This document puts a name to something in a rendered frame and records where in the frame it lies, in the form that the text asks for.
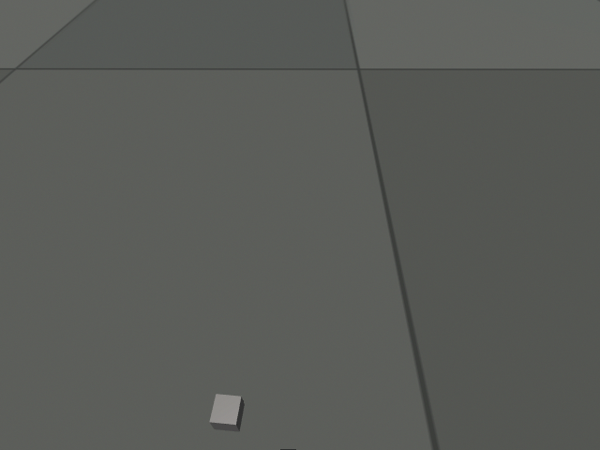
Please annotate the cube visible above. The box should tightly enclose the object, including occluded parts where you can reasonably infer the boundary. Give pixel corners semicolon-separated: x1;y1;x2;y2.
209;394;245;432

